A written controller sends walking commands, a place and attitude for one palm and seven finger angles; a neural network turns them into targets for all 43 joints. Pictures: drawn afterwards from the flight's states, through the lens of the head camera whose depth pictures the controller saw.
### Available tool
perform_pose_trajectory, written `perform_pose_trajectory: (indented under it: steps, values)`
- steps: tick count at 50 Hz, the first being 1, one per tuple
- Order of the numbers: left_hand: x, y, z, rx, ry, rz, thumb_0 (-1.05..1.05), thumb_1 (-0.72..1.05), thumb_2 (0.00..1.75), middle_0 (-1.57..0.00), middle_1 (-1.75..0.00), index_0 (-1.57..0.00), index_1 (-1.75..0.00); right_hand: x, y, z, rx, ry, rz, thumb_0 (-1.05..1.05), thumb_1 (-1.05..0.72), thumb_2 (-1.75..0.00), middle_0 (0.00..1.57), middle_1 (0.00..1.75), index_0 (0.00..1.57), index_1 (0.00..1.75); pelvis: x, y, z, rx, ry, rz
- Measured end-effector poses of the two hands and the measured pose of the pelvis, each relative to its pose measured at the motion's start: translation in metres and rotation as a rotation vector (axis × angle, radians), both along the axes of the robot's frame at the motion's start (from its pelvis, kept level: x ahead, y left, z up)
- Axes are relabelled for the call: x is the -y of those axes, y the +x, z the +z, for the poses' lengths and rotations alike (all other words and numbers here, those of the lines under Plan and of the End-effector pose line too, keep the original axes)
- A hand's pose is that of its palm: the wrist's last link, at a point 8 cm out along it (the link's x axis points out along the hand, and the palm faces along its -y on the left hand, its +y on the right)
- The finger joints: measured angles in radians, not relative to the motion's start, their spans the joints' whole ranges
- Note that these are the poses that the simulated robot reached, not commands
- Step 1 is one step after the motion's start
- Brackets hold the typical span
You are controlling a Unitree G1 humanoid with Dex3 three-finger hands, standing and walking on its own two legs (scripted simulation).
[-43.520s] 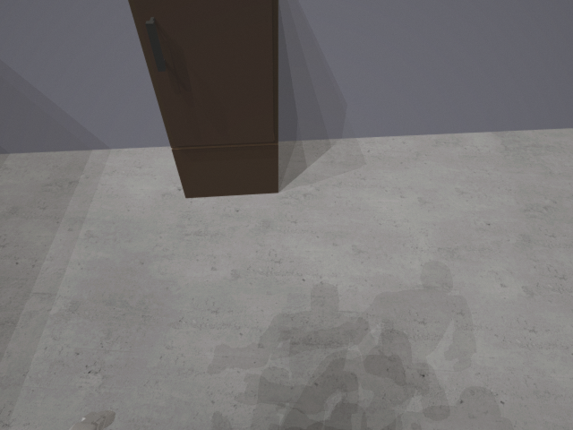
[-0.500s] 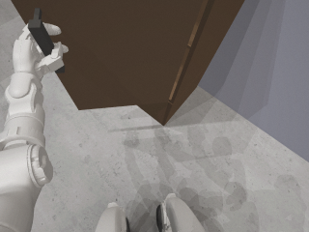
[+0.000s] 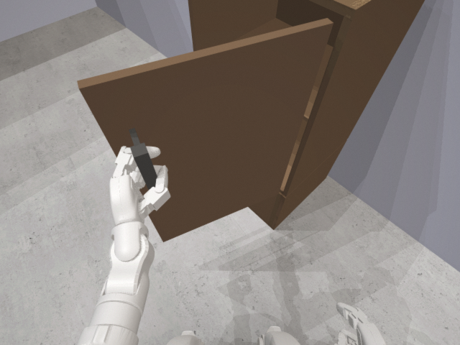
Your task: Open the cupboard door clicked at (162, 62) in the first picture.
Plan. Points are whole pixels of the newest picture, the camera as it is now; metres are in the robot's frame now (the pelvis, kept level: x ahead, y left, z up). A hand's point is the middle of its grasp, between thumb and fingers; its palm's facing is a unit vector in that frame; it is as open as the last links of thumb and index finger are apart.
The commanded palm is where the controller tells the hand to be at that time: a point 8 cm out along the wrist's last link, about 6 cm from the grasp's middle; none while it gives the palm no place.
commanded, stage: pull the door open along its arc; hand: left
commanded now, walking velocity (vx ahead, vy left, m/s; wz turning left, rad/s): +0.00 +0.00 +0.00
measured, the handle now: (146, 166) +0.41 +0.16 +0.05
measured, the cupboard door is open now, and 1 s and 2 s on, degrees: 71 88 92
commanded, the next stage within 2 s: open thumb and fingers to let go in 0.42 s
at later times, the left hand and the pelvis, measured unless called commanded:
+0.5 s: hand (206, 232) +0.29 +0.05 +0.05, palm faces +0.38 -0.93 +0.00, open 6.0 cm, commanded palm +0.24 +0.09 +0.05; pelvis +0.00 -0.04 +0.00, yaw +3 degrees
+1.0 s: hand (204, 231) +0.29 +0.05 +0.05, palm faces +0.38 -0.92 +0.00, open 11.8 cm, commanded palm +0.25 +0.09 +0.05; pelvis -0.02 -0.03 +0.00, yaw +4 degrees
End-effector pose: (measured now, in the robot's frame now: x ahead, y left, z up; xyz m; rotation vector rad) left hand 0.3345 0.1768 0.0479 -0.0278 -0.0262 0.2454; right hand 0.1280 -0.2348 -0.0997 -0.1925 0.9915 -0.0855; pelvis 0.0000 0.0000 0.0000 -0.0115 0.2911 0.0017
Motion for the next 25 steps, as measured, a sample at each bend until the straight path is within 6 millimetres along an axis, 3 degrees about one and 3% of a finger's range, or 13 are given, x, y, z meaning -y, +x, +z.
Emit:
perform_pose_trajectory:
  steps: [4, 9, 25]
  values:
    - [0.016, -0.018, 0.001, -0.006, 0.008, 0.076, -0.01, 0.66, 0.73, -0.39, -1.33, -0.37, -1.33, -0.007, 0.021, 0.0, 0.05, 0.016, 0.047, 0.01, -0.9, -0.9, 0.2, 0.3, 0.2, 0.3, 0.008, -0.003, -0.001, 0.021, 0.007, 0.014]
    - [0.033, -0.035, 0.002, -0.019, 0.015, 0.144, 0.0, 0.66, 0.74, -0.38, -1.33, -0.36, -1.33, -0.01, 0.033, 0.001, 0.081, 0.033, 0.082, 0.01, -0.9, -0.9, 0.2, 0.3, 0.2, 0.3, 0.018, -0.005, 0.0, 0.041, 0.014, 0.029]
    - [0.087, -0.086, 0.005, -0.053, 0.013, 0.141, 0.0, 0.68, 0.73, -0.34, -1.34, -0.37, -1.34, 0.021, 0.019, -0.001, 0.078, 0.021, 0.081, 0.02, -0.9, -0.9, 0.2, 0.3, 0.2, 0.3, 0.038, -0.004, 0.004, 0.072, 0.031, 0.05]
